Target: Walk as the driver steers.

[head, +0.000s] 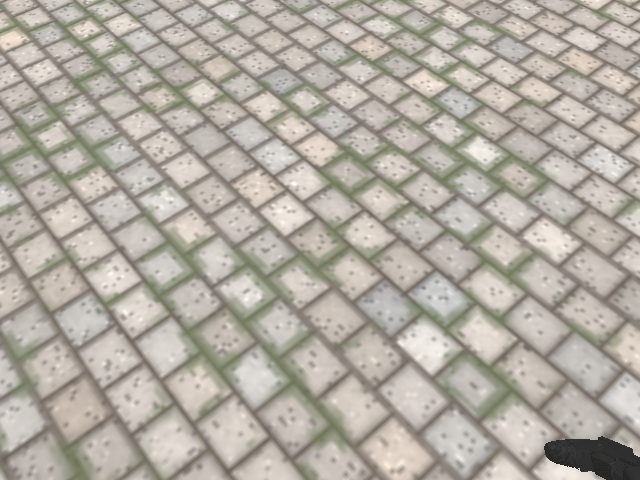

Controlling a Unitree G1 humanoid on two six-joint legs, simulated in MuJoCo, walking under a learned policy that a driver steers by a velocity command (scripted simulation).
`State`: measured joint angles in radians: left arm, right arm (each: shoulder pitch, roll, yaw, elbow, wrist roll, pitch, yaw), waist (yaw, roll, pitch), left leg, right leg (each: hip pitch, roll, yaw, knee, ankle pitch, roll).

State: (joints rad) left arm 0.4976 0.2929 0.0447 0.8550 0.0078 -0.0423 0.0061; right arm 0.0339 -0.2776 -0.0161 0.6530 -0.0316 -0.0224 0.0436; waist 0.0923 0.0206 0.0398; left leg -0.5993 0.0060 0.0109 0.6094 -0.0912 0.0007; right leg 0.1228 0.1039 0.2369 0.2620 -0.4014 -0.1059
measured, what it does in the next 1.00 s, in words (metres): walks ahead: left foot, then right foot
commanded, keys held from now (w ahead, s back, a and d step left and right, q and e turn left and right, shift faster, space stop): w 0.62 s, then w+q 0.38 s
